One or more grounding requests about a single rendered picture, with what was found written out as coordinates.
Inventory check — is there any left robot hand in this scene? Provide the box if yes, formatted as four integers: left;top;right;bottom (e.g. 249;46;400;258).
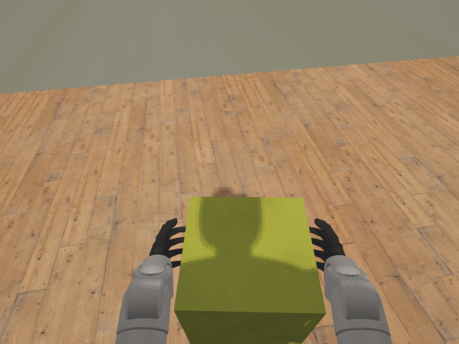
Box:
149;219;186;268

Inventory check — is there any robot right forearm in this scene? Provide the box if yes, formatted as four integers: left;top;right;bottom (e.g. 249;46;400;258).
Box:
323;255;392;344

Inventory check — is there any carton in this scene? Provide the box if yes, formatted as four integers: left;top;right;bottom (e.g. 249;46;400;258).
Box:
174;196;326;344

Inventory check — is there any right robot hand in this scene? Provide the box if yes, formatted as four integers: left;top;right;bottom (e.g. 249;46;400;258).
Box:
309;219;346;272

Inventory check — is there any robot left forearm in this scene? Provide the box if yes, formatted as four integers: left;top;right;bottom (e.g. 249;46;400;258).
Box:
115;254;174;344

